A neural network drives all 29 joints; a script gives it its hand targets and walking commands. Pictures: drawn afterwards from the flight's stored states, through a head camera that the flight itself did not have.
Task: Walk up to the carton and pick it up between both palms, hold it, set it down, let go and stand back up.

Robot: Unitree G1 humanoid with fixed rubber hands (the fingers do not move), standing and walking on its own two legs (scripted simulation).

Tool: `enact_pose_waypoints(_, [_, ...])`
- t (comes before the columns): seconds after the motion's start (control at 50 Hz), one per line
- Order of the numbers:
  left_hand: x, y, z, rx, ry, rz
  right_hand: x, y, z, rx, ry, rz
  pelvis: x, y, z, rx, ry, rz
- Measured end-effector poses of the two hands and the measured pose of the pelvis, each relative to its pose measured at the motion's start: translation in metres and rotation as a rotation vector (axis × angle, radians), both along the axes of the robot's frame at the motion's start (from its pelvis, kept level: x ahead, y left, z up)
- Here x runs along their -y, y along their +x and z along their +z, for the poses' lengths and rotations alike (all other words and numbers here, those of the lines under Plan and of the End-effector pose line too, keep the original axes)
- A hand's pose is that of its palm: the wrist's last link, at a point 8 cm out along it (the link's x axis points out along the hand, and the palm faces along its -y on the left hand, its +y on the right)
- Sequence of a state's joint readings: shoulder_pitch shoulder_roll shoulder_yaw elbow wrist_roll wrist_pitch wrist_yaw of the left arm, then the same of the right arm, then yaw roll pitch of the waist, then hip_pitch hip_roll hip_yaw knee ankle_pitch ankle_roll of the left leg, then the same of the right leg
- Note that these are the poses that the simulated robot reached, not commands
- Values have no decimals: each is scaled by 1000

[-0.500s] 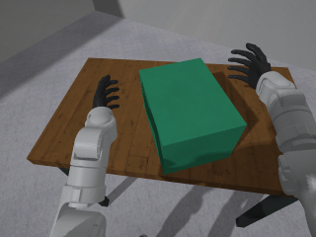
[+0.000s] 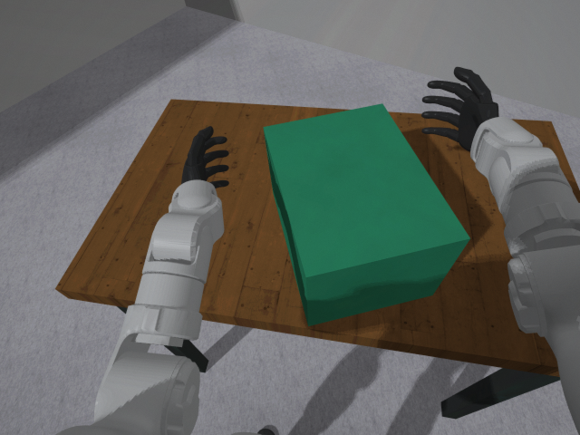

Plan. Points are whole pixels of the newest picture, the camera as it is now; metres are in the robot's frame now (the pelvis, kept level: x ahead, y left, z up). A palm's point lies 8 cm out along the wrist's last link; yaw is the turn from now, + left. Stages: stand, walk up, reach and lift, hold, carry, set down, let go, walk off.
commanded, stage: reach and lift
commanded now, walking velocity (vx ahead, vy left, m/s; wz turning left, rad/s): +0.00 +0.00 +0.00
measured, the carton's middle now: (347, 210) +0.43 -0.01 +0.02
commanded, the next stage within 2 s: none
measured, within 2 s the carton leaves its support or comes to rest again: neither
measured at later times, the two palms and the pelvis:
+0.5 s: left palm (211, 198) +0.38 +0.19 +0.08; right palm (464, 167) +0.49 -0.17 +0.07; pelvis +0.00 +0.00 +0.00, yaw +0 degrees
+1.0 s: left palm (232, 201) +0.38 +0.16 +0.08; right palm (448, 166) +0.49 -0.15 +0.08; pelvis +0.00 +0.00 +0.00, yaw +0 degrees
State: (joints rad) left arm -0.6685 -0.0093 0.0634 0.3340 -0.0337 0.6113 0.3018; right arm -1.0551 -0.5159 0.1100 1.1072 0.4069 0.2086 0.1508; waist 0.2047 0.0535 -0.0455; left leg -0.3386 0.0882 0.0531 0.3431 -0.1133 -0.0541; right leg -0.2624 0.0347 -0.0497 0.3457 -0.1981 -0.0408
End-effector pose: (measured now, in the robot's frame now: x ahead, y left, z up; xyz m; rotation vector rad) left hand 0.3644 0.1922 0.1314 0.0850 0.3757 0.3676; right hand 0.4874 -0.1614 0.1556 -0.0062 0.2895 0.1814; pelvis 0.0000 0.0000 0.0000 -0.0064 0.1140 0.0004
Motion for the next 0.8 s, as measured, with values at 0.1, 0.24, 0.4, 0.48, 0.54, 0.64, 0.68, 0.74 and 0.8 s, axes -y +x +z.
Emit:
enact_pose_waypoints(0.1, [0,5,-2,36,2,-10,6,-2,-21,-15,-4,-10,0,1,0,-11,0,0])
enact_pose_waypoints(0.24, [2,11,-26,8,-3,-40,14,-4,-48,-17,-6,-23,0,2,-1,-34,0,0])
enact_pose_waypoints(0.4, [0,16,-47,38,-1,-52,15,0,-73,7,-9,-18,1,2,-2,-81,1,-1])
enact_pose_waypoints(0.48, [-1,19,-51,68,2,-54,12,4,-80,33,-6,-12,0,2,-3,-113,-1,-2])
enact_pose_waypoints(0.54, [-1,20,-53,81,1,-53,9,8,-84,43,-1,-4,-1,2,-3,-129,-1,-2])
enact_pose_waypoints(0.64, [5,22,-57,87,-21,-60,2,11,-88,46,-10,13,-1,3,-3,-143,-2,-2])
enact_pose_waypoints(0.68, [8,22,-58,90,-32,-64,0,11,-88,53,-17,21,-1,3,-3,-146,-2,-2])
enact_pose_waypoints(0.74, [13,22,-59,94,-44,-67,0,11,-86,62,-29,23,-2,3,-3,-148,-3,-2])
enact_pose_waypoints(0.8, [18,23,-57,100,-47,-71,-1,10,-85,66,-34,19,-2,3,-3,-149,-4,-2])
